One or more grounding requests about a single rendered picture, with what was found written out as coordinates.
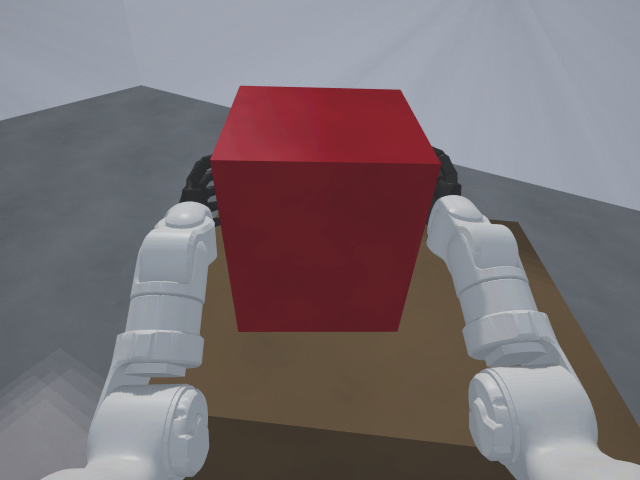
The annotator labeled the left robot upper arm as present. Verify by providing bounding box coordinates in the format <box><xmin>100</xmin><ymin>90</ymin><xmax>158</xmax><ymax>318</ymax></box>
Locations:
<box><xmin>41</xmin><ymin>384</ymin><xmax>209</xmax><ymax>480</ymax></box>

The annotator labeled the robot right hand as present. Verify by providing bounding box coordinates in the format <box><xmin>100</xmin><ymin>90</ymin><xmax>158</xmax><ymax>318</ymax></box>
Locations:
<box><xmin>426</xmin><ymin>146</ymin><xmax>461</xmax><ymax>225</ymax></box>

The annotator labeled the carton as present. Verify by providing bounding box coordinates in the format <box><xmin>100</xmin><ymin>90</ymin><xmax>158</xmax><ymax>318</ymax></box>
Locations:
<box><xmin>210</xmin><ymin>86</ymin><xmax>441</xmax><ymax>332</ymax></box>

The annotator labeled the right robot upper arm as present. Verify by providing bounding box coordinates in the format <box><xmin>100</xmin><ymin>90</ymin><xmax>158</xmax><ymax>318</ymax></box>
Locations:
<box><xmin>468</xmin><ymin>364</ymin><xmax>640</xmax><ymax>480</ymax></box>

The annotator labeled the pedestal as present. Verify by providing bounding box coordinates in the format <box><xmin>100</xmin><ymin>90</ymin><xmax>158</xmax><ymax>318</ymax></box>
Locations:
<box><xmin>148</xmin><ymin>212</ymin><xmax>640</xmax><ymax>480</ymax></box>

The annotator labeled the left robot forearm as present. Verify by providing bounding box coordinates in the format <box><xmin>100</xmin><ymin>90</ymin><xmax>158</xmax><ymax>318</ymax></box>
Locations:
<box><xmin>87</xmin><ymin>201</ymin><xmax>217</xmax><ymax>463</ymax></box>

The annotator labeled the robot left hand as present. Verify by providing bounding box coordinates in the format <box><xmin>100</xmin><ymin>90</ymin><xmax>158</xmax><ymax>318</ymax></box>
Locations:
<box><xmin>179</xmin><ymin>154</ymin><xmax>221</xmax><ymax>227</ymax></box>

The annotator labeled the right robot forearm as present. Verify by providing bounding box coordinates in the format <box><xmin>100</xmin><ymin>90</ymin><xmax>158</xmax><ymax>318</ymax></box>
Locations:
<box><xmin>426</xmin><ymin>195</ymin><xmax>598</xmax><ymax>441</ymax></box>

